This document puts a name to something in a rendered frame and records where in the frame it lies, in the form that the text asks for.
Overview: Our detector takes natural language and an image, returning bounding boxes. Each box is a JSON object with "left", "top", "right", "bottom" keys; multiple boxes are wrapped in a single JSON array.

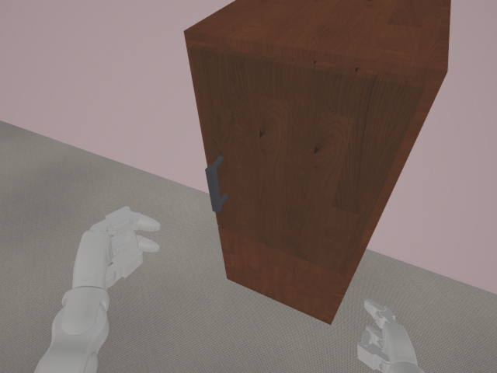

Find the robot right hand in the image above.
[{"left": 357, "top": 299, "right": 418, "bottom": 373}]

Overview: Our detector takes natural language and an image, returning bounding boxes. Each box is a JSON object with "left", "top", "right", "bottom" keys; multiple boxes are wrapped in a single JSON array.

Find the cupboard door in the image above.
[{"left": 189, "top": 44, "right": 426, "bottom": 276}]

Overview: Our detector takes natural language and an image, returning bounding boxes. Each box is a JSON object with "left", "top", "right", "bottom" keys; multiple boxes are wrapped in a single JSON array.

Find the robot left hand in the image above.
[{"left": 72, "top": 206, "right": 161, "bottom": 292}]

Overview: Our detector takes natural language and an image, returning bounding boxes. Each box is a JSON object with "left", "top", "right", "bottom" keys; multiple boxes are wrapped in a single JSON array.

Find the robot left forearm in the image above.
[{"left": 34, "top": 286, "right": 109, "bottom": 373}]

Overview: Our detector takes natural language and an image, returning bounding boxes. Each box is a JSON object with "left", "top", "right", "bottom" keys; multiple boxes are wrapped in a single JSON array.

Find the handle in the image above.
[{"left": 205, "top": 156, "right": 228, "bottom": 213}]

